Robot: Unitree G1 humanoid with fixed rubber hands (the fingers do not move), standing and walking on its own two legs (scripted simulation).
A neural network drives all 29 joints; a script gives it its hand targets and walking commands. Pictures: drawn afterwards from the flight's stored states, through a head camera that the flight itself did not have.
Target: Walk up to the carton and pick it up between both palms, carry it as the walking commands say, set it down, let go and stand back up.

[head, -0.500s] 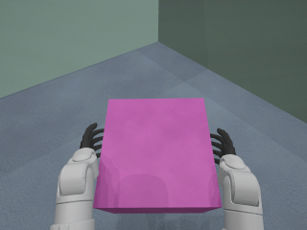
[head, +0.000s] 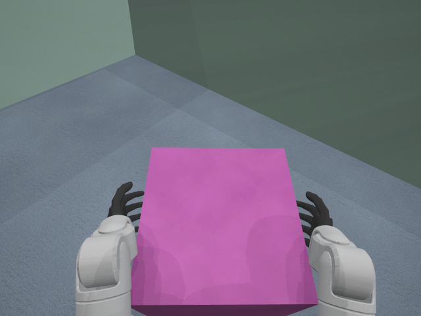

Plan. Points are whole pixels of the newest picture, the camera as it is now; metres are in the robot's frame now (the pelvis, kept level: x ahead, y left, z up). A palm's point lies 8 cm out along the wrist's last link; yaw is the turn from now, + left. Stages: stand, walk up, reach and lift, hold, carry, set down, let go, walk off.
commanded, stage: carry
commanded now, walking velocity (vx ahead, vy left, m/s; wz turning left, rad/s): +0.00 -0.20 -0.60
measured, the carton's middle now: (217, 234) +0.30 +0.01 +0.00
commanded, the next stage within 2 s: none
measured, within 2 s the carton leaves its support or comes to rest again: neither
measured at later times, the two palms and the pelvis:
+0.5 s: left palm (261, 229) +0.28 -0.06 +0.06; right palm out of the picture +0.17 -0.38 +0.06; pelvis -0.03 -0.14 -0.01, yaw -16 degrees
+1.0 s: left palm (400, 268) +0.22 -0.28 +0.08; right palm out of the picture +0.02 -0.55 +0.08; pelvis -0.11 -0.26 -0.01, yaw -35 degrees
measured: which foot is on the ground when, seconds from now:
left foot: down 0.00-0.26, up 0.28-0.58, down 0.60-0.98, up 1.00-1.00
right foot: up 0.00-0.24, down 0.26-0.60, up 0.62-0.98, down 1.00-1.00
